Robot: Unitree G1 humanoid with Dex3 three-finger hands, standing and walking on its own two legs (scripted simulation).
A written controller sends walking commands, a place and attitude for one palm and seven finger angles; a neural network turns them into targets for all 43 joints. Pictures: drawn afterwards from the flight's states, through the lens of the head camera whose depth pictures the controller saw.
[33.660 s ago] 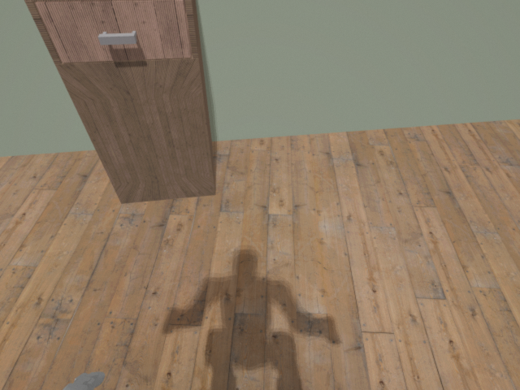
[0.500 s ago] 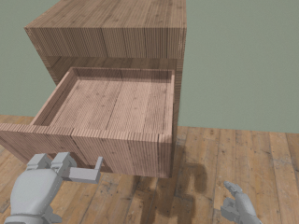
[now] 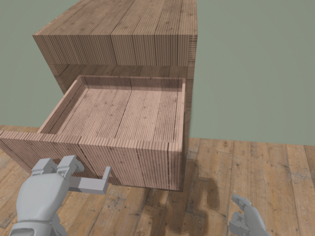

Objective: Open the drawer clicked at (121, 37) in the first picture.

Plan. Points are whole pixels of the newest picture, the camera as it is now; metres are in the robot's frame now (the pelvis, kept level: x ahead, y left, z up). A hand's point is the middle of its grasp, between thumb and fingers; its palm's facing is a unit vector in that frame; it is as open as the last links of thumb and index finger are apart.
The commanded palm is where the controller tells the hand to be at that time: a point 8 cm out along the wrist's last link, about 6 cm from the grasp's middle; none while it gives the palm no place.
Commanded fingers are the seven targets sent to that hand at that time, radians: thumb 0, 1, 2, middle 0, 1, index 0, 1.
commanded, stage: lift the hand off the handle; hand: left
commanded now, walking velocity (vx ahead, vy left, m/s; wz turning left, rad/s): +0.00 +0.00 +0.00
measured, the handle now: (86, 176) +0.22 +0.20 +0.08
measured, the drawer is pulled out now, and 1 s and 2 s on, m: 0.30 0.30 0.30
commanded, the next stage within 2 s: draw the hand back to the body in 1.16 s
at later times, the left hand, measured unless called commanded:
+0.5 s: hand (51, 182) +0.18 +0.24 +0.14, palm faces +0.11 -0.09 -0.99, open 13.3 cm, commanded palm +0.15 +0.23 +0.20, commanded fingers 0.00 -0.50 0.30 -0.30 -1.20 -0.30 -1.20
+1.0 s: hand (44, 151) +0.20 +0.23 +0.20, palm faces +0.17 -0.08 -0.98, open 13.8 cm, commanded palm +0.16 +0.23 +0.27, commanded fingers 0.00 -0.50 0.30 -0.30 -1.20 -0.30 -1.20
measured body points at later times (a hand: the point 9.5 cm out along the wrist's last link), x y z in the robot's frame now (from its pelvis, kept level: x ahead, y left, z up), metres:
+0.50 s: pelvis +0.00 +0.00 +0.02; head -0.01 -0.04 +0.46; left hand +0.17 +0.24 +0.19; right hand +0.23 -0.19 -0.07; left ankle +0.02 +0.11 -0.72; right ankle -0.02 -0.11 -0.72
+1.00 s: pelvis -0.01 -0.01 +0.02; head -0.02 -0.06 +0.47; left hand +0.19 +0.23 +0.26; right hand +0.24 -0.19 -0.06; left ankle +0.02 +0.11 -0.72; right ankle -0.02 -0.11 -0.72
